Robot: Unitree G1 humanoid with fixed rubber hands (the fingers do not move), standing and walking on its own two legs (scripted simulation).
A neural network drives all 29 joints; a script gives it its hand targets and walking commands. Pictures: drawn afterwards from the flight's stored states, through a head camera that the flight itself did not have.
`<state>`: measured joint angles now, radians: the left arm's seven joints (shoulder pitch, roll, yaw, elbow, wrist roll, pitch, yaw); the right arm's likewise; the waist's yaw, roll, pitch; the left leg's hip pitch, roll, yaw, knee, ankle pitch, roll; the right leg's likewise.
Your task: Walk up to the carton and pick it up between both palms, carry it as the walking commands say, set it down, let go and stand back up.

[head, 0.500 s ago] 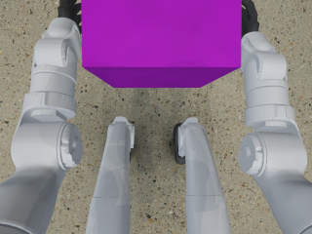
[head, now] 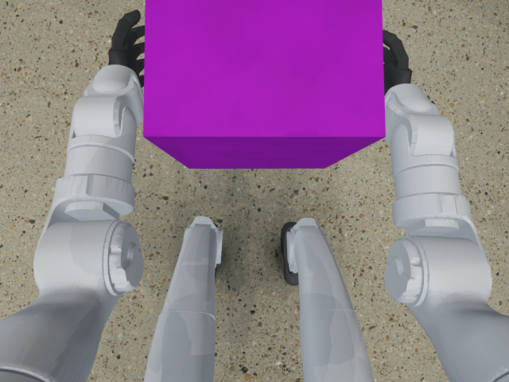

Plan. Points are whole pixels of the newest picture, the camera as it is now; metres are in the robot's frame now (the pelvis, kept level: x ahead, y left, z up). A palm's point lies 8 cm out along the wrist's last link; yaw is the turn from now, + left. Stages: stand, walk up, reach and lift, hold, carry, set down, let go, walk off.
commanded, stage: reach and lift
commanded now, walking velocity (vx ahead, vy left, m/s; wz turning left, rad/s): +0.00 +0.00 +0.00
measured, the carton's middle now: (259, 87) +0.50 -0.01 -0.11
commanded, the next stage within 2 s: none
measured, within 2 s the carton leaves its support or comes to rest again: neither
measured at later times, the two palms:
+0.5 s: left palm (67, 50) +0.45 +0.18 +0.09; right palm (464, 65) +0.44 -0.19 +0.09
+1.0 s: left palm (58, 29) +0.45 +0.17 +0.12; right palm out of the picture +0.43 -0.20 +0.12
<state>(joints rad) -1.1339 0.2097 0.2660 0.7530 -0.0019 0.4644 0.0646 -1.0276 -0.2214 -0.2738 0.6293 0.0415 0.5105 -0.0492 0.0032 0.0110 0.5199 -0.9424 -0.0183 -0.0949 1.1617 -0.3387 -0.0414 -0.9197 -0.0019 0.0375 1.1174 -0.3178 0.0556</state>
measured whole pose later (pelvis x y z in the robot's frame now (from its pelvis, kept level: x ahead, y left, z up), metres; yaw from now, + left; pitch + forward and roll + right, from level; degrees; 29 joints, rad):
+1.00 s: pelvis +0.15 -0.01 +0.11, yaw +1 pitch +4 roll -1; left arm -0.29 -0.02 0.21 0.40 0.21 0.59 -0.07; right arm -0.23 0.01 -0.26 0.29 -0.19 0.66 0.12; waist -0.02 0.02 -0.08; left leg -0.26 0.01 -0.10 0.43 -0.23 -0.03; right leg -0.23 -0.01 0.04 0.37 -0.20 0.05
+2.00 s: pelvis +0.14 -0.01 +0.11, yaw +1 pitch -2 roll +0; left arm -0.29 -0.04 0.25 0.31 0.24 0.70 -0.10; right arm -0.25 0.00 -0.22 0.23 -0.19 0.74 0.11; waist 0.00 0.02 0.01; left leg -0.12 0.01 -0.10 0.33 -0.18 -0.03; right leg -0.10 -0.01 0.06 0.30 -0.16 0.04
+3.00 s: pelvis +0.13 -0.01 +0.11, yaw +1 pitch -3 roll +0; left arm -0.20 -0.05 0.25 0.18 0.20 0.73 -0.10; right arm -0.17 0.02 -0.18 0.12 -0.18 0.76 0.11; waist 0.00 0.01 0.04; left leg -0.09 0.01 -0.09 0.33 -0.17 -0.03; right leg -0.10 -0.01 0.06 0.34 -0.17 0.03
